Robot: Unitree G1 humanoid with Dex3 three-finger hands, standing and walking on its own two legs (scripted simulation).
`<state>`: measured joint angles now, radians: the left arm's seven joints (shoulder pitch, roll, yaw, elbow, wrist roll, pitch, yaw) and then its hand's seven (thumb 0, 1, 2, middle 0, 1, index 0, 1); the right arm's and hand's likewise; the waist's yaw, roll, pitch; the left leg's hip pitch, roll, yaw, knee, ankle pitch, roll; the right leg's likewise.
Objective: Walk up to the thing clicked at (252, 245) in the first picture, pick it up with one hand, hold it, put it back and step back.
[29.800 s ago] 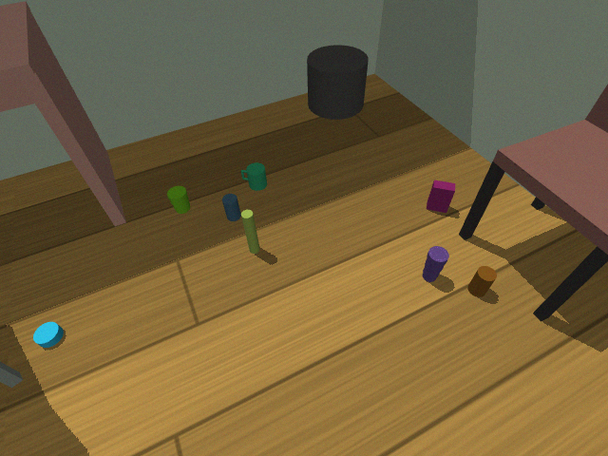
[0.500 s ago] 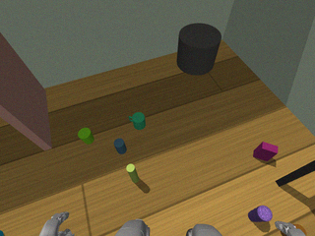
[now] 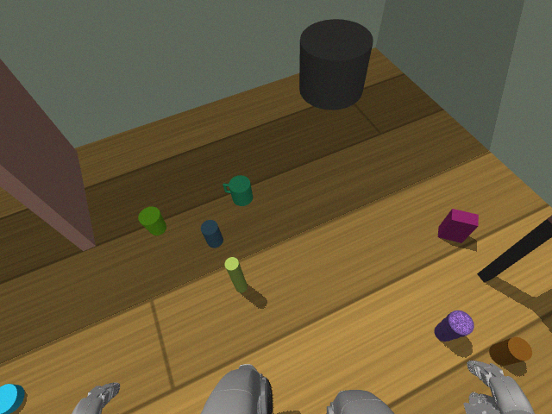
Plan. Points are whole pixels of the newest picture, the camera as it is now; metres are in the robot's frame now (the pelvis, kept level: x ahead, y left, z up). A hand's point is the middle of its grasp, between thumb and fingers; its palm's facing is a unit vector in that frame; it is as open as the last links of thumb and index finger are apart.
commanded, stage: step back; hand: left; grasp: from the side
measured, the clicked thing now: (237, 276) +0.53 +0.19 -0.64
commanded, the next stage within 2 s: none
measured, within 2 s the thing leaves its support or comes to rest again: neither
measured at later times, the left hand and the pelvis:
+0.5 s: hand out of the picture -0.04 +0.30 -0.14, palm faces +0.09 -0.93 -0.36, open 7.4 cm; pelvis -0.14 +0.02 +0.01, yaw +4 degrees
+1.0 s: hand out of the picture -0.25 +0.26 -0.12, palm faces +0.03 -0.90 -0.43, open 7.4 cm; pelvis -0.31 -0.02 +0.01, yaw +2 degrees
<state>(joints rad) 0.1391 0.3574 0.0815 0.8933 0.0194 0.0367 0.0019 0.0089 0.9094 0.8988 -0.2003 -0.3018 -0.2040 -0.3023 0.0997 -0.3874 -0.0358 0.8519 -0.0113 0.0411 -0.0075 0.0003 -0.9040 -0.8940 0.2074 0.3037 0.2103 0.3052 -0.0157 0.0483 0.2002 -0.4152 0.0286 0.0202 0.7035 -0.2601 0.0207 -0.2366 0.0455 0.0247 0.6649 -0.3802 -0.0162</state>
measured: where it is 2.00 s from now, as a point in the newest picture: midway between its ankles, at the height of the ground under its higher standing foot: outside the picture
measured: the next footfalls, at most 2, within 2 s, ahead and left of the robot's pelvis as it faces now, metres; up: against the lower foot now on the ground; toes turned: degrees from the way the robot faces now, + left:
left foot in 0.32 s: -0.07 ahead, +0.12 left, +0.00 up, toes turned +3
right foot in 0.78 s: -0.24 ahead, -0.14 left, +0.00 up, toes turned +1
